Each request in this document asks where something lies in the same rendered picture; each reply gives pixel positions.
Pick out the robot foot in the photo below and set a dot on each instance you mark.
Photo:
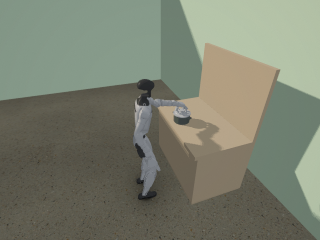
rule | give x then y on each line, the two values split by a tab
139	181
150	194

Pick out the robot right hand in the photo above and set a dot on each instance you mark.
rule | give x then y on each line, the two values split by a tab
153	163

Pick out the left robot forearm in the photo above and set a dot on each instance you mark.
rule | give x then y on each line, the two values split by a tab
168	103

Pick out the robot left hand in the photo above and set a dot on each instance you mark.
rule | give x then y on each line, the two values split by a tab
181	104

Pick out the lid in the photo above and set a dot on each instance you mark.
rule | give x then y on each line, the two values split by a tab
182	114

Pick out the table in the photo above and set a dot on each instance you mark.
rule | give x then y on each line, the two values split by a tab
210	154

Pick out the right robot forearm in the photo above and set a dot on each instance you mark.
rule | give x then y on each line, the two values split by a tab
142	143

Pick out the left robot foot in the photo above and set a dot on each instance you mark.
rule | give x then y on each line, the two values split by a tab
139	181

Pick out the robot right upper arm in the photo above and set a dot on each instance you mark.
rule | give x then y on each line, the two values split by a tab
144	115

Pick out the robot left upper arm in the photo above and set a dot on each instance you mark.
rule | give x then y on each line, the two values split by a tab
156	102

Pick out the pot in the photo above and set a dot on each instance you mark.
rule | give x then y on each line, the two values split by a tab
181	121

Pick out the right robot foot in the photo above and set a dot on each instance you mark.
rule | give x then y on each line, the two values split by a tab
150	194

